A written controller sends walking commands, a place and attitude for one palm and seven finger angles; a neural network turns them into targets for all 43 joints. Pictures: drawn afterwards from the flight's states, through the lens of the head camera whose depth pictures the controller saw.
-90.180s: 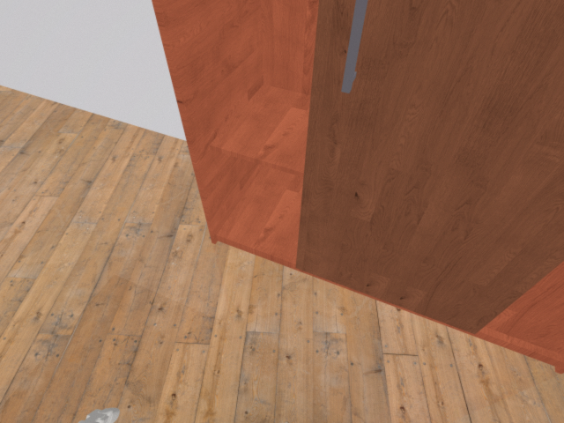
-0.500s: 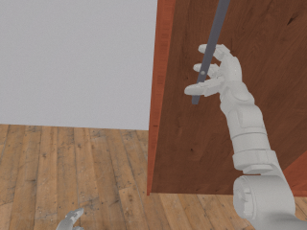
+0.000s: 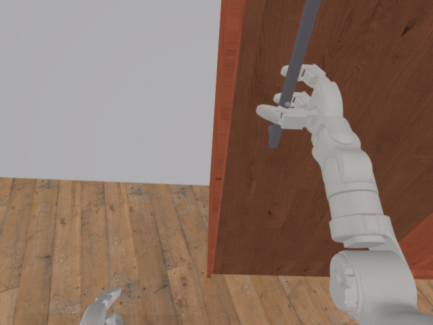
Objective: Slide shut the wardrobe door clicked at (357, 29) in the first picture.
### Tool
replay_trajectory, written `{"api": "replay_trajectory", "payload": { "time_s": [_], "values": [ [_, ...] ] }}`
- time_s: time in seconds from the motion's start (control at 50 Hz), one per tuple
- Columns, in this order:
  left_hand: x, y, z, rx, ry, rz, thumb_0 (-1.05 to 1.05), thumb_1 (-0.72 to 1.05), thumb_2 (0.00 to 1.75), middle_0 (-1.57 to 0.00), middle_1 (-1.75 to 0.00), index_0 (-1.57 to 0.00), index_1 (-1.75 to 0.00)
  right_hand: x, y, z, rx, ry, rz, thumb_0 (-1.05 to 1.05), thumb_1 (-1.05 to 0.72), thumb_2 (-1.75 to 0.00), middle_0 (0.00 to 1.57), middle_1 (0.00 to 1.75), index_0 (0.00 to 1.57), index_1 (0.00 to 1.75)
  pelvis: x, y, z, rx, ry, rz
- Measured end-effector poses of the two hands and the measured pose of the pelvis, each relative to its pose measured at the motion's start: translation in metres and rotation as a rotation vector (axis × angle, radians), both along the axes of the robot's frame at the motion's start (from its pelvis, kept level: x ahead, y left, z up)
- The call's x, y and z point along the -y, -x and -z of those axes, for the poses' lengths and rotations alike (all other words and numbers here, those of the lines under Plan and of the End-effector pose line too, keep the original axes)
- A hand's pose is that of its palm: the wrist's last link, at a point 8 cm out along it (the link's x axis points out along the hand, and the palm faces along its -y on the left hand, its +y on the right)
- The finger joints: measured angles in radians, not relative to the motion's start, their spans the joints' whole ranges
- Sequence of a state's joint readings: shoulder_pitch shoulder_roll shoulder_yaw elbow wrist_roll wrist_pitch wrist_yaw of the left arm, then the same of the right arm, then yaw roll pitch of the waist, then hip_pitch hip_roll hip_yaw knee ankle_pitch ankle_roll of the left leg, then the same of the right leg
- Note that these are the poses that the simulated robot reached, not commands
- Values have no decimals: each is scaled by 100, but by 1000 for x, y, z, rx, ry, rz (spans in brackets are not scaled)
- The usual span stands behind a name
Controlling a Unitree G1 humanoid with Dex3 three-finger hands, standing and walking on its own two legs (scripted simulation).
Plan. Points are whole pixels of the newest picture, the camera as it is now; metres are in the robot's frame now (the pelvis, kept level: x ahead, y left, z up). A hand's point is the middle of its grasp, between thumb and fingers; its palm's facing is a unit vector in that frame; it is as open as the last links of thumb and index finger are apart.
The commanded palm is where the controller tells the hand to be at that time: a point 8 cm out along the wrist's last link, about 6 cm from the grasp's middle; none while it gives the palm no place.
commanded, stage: grip the handle and tug to test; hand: right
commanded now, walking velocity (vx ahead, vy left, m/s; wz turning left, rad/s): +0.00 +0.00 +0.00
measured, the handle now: (288, 74) +0.49 -0.08 +0.26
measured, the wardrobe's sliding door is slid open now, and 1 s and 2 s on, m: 0.00 0.00 0.00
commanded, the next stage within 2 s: tug the door sideways, standing still in 1.06 s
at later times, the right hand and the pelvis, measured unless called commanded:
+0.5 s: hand (282, 103) +0.43 -0.07 +0.24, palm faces -0.06 +1.00 +0.00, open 6.1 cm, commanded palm +0.41 -0.12 +0.23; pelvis +0.00 +0.00 +0.00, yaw +0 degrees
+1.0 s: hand (278, 104) +0.43 -0.06 +0.24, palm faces -0.07 +1.00 +0.00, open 5.7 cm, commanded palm +0.38 -0.12 +0.23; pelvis +0.02 +0.01 +0.00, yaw +1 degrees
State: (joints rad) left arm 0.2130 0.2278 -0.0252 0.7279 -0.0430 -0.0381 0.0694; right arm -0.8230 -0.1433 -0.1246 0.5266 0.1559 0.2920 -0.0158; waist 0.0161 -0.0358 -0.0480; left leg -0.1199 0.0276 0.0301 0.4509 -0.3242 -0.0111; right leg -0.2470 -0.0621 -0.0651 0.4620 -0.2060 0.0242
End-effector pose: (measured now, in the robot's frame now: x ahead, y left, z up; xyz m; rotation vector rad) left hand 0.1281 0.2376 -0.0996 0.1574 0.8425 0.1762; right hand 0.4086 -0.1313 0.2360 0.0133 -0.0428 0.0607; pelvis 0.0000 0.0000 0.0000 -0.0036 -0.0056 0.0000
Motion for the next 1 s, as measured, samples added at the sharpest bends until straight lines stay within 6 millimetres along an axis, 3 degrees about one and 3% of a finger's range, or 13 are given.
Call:
{"api": "replay_trajectory", "payload": {
  "time_s": [0.28,0.76,1.0],
  "values": [
    [2,6,4,-16,12,-7,1,90,90,-20,-30,-20,-30,-2,-4,0,6,14,12,1,-59,-76,40,135,36,134,2,-2,0,-5,0,-1],
    [-2,0,2,-4,18,-9,1,90,90,-20,-30,-20,-30,-16,-3,0,3,3,-2,1,-76,-85,41,139,35,138,-3,-4,0,-4,4,-6],
    [-8,-13,-2,17,35,-33,1,90,90,-20,-30,-20,-30,-16,-1,2,31,6,-5,1,-79,-81,37,139,31,134,-6,-17,-2,0,9,-23]
  ]
}}
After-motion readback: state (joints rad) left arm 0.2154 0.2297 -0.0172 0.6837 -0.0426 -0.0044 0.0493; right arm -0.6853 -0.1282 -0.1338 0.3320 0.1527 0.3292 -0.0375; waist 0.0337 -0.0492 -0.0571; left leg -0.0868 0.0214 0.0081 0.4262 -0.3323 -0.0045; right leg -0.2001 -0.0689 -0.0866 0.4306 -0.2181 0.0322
